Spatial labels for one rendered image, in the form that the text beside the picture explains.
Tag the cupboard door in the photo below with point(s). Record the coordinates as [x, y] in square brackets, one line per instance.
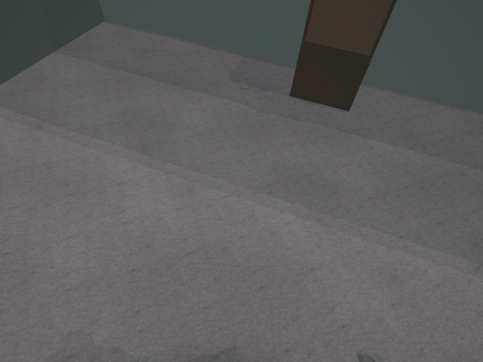
[350, 25]

